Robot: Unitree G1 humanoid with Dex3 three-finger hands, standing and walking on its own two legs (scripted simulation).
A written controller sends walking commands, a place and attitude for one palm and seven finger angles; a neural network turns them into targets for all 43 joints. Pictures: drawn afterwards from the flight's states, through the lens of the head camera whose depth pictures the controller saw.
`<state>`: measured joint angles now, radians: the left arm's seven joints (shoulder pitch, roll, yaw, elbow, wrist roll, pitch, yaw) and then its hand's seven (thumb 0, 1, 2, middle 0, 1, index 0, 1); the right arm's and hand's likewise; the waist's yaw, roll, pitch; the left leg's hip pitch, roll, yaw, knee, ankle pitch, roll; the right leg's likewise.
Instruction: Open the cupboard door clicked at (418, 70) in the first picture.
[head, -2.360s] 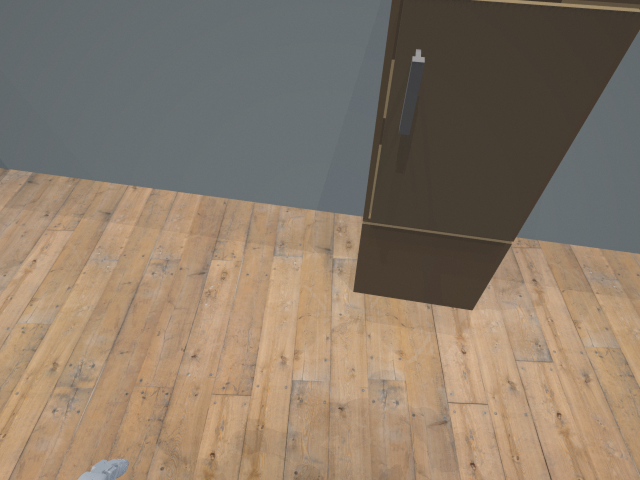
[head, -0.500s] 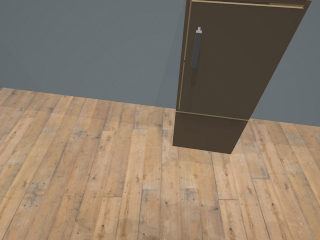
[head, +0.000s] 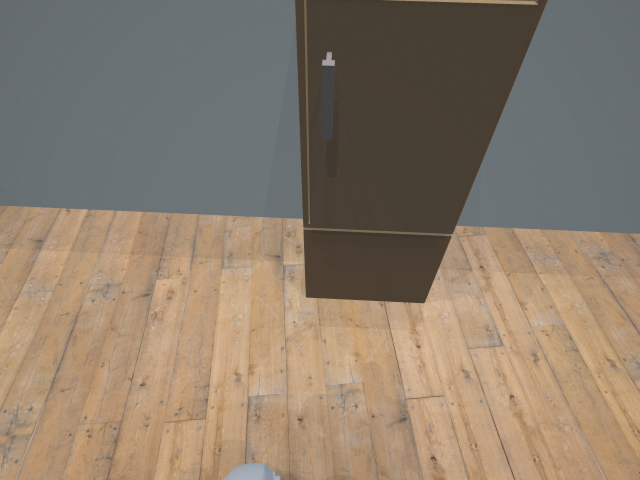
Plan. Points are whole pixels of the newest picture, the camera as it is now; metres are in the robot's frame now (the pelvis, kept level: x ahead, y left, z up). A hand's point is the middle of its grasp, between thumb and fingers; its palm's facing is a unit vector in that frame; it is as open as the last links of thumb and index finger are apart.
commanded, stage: take the last steps up to it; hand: left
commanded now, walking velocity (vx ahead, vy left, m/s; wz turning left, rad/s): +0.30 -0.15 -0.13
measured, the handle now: (327, 96) +0.79 +0.05 +0.07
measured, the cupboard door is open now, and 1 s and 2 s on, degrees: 0 0 0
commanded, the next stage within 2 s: come to a stop and stand still in 0.48 s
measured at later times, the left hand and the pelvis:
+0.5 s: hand (211, 418) +0.23 +0.19 -0.17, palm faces -0.05 -0.99 -0.14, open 7.4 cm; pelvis +0.17 +0.01 +0.01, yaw -5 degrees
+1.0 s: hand (269, 344) +0.36 +0.12 -0.17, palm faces -0.04 -0.98 -0.22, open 7.4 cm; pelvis +0.23 -0.04 -0.01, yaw -3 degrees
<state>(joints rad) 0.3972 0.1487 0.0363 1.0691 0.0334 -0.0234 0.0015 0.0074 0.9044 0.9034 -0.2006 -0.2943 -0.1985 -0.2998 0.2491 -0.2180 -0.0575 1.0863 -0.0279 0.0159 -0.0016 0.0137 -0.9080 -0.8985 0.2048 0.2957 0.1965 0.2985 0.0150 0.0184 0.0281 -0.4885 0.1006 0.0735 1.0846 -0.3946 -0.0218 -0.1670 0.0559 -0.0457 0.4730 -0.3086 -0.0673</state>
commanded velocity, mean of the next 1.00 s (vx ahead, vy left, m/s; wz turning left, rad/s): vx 0.03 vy -0.02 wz -0.03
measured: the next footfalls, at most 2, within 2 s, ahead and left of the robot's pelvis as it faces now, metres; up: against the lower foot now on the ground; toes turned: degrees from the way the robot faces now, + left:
left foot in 0.22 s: +0.19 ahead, +0.11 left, +0.00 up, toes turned +7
right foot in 0.70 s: +0.35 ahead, -0.20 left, +0.00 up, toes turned -13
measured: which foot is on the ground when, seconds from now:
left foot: up 0.00-0.20, down 0.22-0.70, up 0.72-1.00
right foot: down 0.00-0.22, up 0.24-0.68, down 0.70-1.00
